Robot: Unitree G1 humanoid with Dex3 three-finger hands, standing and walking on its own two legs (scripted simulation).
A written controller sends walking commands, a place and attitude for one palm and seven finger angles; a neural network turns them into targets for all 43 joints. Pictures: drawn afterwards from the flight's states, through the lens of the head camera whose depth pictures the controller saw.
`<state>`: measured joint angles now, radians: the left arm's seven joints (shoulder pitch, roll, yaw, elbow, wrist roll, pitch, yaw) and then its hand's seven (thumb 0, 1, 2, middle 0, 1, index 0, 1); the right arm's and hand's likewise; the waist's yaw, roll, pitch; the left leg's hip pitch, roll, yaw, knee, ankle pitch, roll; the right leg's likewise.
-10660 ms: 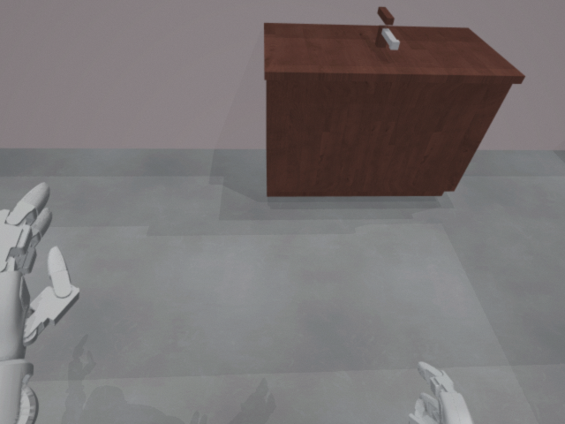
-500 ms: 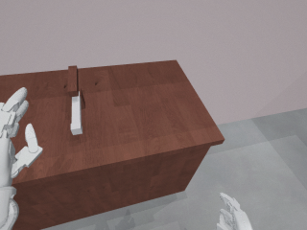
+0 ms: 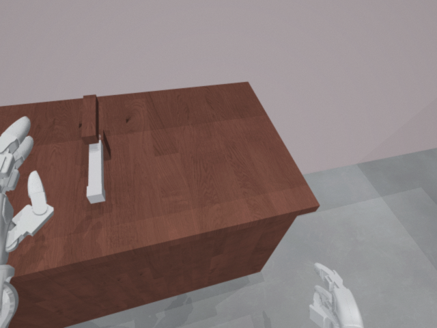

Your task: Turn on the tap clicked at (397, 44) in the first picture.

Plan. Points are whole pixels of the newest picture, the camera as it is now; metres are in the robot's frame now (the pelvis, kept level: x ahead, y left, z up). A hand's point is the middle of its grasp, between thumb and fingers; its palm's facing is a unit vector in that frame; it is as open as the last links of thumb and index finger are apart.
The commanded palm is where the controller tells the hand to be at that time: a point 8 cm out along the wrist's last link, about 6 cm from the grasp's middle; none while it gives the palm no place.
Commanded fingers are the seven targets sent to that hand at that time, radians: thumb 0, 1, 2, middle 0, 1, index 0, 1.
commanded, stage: come to a stop and stand still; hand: left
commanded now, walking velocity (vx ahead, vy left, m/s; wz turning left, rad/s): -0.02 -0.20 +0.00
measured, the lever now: (96, 193) +0.34 +0.28 +0.00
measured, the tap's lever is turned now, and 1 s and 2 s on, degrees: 0 0 0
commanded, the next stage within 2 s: look again from close up in 1.26 s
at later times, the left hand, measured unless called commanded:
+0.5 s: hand (77, 216) +0.22 +0.21 +0.16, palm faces +0.38 -0.85 -0.38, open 7.5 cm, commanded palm +0.16 +0.25 +0.17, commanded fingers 0.00 0.90 0.90 -0.20 -0.30 -0.20 -0.30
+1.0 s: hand (38, 217) +0.22 +0.26 +0.15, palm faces +0.35 -0.85 -0.40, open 7.5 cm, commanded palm +0.15 +0.29 +0.17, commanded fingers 0.00 0.90 0.90 -0.20 -0.30 -0.20 -0.30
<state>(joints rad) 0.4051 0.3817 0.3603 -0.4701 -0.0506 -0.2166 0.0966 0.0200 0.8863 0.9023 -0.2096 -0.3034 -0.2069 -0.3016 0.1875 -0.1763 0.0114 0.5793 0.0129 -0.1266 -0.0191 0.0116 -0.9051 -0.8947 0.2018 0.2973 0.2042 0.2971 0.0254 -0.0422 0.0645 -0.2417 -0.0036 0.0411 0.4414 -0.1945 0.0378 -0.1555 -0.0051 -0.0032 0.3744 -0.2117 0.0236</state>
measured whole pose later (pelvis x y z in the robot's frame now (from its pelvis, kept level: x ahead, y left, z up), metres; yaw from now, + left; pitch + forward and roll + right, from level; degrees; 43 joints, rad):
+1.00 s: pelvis -0.01 +0.01 +0.00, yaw +0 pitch -1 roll -1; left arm 0.40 0.41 0.38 -0.43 -0.04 -0.26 0.08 0.02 0.88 0.90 -0.22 -0.30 -0.21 -0.30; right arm 0.22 -0.18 0.01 0.58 0.01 -0.15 -0.03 0.01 -0.91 -0.89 0.20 0.30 0.20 0.30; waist 0.03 -0.05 0.09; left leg -0.26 -0.01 0.05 0.46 -0.19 0.05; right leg -0.18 -0.01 0.01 0.40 -0.21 0.03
